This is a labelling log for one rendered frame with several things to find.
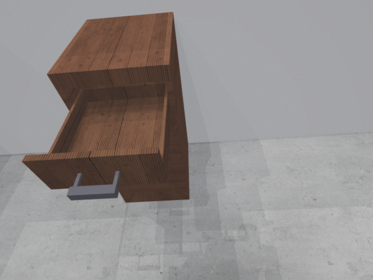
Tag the handle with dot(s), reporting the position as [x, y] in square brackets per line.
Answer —
[93, 191]

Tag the cabinet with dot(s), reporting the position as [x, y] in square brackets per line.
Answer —
[131, 50]

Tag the drawer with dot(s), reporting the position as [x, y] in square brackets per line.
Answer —
[122, 128]

